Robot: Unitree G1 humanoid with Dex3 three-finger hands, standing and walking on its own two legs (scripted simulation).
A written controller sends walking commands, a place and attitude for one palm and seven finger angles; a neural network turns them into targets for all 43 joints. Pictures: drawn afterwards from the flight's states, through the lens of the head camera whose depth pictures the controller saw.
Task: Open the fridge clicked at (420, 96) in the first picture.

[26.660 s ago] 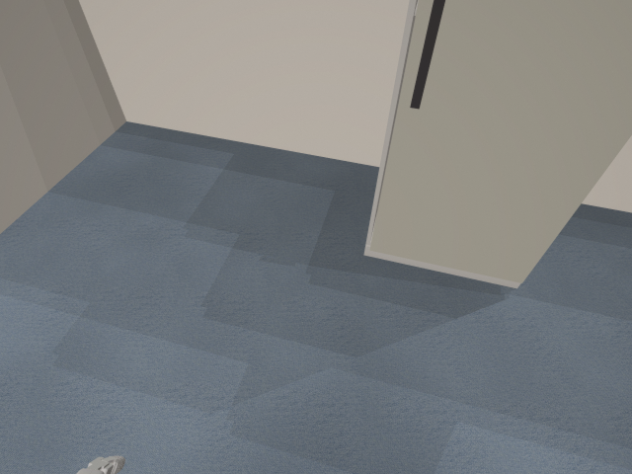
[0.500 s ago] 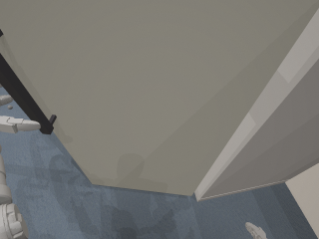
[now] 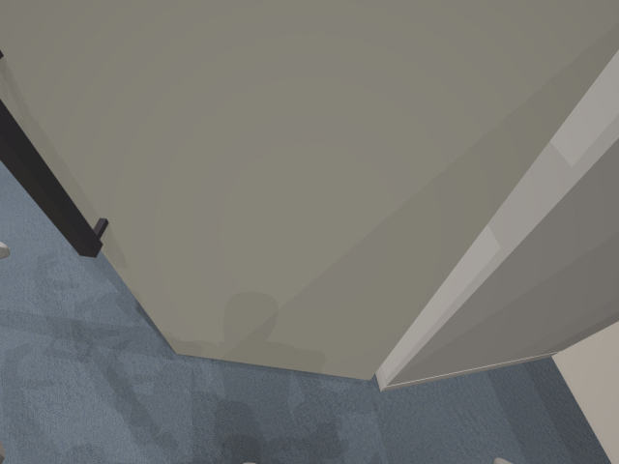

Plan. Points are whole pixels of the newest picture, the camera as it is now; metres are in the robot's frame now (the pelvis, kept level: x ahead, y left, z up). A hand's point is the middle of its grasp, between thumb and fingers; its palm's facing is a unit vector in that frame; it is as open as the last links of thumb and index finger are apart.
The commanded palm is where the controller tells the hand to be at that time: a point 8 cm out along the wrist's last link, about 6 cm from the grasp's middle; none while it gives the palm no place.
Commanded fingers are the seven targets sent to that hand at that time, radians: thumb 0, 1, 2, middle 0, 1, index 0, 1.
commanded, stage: slip the hand off the handle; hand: left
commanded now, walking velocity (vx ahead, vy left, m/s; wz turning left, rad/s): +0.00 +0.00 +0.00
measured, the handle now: (50, 171) +0.40 +0.34 +0.13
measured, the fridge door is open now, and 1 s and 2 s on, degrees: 72 72 72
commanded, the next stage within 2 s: draw the hand back to the body in 0.68 s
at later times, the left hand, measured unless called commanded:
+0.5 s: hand out of the picture +0.26 +0.43 +0.12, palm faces +0.52 -0.82 -0.25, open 14.7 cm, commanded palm +0.21 +0.45 +0.13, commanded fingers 0.00 -0.55 0.20 -0.25 -1.15 -0.25 -1.15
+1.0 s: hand out of the picture +0.23 +0.39 +0.13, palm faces +0.26 -0.96 -0.08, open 14.7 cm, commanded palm +0.18 +0.42 +0.15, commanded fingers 0.00 -0.55 0.20 -0.25 -1.15 -0.25 -1.15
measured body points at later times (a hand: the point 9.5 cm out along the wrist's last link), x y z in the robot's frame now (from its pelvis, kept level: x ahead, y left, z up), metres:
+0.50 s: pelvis -0.01 +0.01 +0.00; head +0.02 +0.03 +0.45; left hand +0.23 +0.47 +0.14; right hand +0.13 -0.25 -0.09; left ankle -0.01 +0.10 -0.72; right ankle -0.02 -0.13 -0.72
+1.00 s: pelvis -0.01 +0.00 +0.00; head +0.01 +0.01 +0.45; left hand +0.21 +0.44 +0.14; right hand +0.16 -0.25 -0.07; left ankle -0.01 +0.10 -0.72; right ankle -0.02 -0.13 -0.72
